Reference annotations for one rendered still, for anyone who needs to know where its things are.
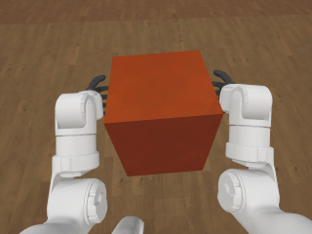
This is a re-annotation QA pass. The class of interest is robot right forearm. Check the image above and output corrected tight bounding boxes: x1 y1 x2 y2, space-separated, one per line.
219 84 280 204

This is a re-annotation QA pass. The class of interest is robot right hand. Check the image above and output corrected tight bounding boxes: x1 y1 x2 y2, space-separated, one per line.
212 69 235 113

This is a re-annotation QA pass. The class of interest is robot left forearm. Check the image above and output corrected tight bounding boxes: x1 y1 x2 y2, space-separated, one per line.
47 90 104 216

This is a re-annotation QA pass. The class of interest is robot right upper arm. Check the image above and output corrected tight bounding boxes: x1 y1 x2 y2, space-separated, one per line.
217 169 312 234

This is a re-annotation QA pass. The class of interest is left robot thigh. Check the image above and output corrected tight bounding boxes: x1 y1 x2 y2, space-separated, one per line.
111 216 144 234

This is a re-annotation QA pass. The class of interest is robot left upper arm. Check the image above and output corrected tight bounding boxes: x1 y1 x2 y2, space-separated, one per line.
20 178 108 234

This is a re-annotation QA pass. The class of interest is carton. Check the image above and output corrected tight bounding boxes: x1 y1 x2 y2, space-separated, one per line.
103 50 224 176

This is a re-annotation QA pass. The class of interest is robot left hand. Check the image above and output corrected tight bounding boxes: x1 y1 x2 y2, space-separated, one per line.
86 75 109 116

